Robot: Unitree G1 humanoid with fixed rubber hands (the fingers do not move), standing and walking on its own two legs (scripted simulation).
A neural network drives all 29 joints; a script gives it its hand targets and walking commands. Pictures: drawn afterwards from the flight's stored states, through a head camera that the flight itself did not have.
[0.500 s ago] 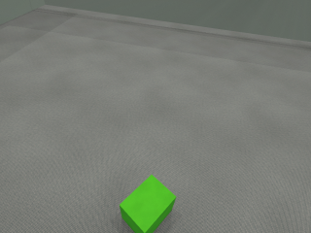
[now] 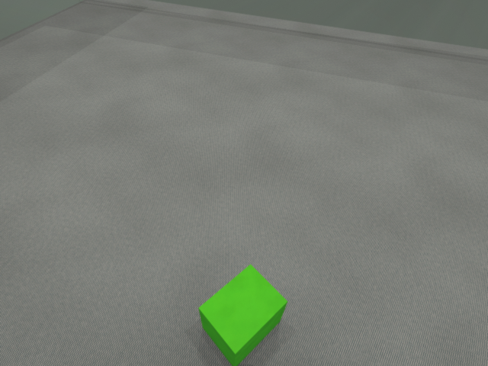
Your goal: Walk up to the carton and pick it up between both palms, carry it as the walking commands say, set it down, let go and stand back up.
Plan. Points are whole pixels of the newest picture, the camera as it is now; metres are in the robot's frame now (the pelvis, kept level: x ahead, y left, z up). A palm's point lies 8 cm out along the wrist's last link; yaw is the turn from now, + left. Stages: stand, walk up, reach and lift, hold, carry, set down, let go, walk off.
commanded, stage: walk up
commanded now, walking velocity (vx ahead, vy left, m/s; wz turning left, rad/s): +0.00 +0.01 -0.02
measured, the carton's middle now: (242, 315) +0.44 +0.00 -0.67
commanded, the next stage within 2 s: none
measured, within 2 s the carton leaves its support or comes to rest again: neither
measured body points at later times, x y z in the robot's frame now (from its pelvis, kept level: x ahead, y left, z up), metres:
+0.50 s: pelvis +0.00 +0.00 +0.00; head +0.03 +0.00 +0.45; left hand +0.05 +0.23 -0.15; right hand +0.04 -0.24 -0.15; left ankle +0.00 +0.12 -0.74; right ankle +0.04 -0.11 -0.74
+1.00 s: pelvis +0.01 +0.00 +0.00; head +0.04 +0.00 +0.45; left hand +0.04 +0.23 -0.16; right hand +0.06 -0.24 -0.15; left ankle +0.00 +0.12 -0.74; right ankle +0.04 -0.11 -0.74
